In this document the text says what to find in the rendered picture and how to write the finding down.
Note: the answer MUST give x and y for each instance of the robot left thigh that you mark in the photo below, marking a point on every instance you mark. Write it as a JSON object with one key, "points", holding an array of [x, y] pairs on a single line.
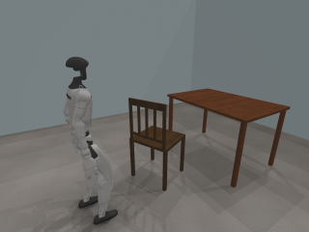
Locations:
{"points": [[92, 172]]}

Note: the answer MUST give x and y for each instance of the robot left upper arm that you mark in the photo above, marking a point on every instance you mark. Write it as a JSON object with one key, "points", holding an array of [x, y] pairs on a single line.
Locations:
{"points": [[66, 107]]}

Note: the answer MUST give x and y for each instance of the chair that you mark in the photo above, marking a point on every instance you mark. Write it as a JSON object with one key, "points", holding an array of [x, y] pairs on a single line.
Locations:
{"points": [[153, 137]]}

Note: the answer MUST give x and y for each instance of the table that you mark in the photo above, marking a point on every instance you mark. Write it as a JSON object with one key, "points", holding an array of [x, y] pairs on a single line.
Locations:
{"points": [[236, 107]]}

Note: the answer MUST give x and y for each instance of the robot left hand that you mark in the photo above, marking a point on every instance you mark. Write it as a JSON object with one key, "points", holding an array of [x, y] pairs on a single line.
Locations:
{"points": [[74, 145]]}

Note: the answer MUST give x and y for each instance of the robot right hand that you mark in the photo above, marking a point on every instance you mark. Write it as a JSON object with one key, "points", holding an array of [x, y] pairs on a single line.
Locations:
{"points": [[88, 164]]}

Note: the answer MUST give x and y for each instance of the right robot forearm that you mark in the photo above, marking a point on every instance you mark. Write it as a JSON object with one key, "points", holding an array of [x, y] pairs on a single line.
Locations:
{"points": [[80, 135]]}

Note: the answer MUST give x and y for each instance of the robot right upper arm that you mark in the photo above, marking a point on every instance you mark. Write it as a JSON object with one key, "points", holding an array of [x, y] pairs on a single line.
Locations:
{"points": [[83, 98]]}

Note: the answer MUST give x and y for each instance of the left robot forearm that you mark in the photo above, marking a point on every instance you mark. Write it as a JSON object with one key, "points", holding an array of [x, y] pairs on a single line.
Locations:
{"points": [[70, 126]]}

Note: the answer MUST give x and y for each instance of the left robot shin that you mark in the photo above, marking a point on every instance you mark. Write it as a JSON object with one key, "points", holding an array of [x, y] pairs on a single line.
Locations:
{"points": [[89, 184]]}

